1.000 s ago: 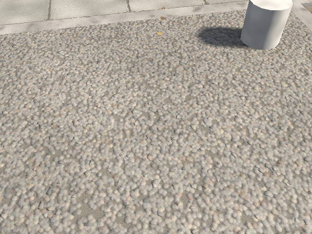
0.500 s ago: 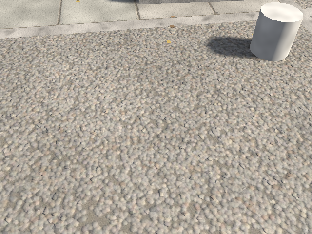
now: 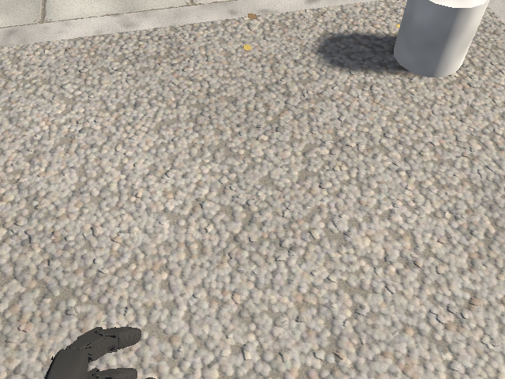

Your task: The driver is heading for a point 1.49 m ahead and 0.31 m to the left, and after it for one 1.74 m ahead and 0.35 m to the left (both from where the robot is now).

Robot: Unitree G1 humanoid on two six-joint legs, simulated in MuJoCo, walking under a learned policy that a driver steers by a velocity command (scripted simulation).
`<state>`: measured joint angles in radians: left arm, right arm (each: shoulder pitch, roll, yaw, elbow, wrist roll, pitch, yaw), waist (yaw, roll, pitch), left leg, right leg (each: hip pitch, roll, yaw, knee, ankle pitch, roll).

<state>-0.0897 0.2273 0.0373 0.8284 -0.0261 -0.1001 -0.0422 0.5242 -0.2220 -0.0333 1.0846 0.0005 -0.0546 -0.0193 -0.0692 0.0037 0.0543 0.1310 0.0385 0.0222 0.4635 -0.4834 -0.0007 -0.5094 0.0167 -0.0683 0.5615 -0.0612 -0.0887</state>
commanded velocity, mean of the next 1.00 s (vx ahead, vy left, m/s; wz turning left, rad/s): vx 0.49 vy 0.00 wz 0.00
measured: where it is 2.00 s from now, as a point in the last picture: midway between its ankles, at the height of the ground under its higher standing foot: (219, 152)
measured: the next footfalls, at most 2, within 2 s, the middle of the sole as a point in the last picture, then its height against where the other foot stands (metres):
left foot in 0.50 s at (194, 370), level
right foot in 1.06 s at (276, 255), level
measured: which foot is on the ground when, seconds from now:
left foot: down 0.00-0.00, up 0.02-0.48, down 0.50-1.00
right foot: down 0.00-0.52, up 0.54-1.00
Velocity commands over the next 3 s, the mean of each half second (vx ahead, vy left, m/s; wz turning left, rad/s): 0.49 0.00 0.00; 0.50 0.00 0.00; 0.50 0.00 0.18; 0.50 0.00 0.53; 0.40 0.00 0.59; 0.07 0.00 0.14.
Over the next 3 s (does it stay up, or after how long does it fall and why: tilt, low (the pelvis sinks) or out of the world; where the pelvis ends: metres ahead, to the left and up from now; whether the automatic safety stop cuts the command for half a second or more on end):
stays up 1.43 0.23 0.01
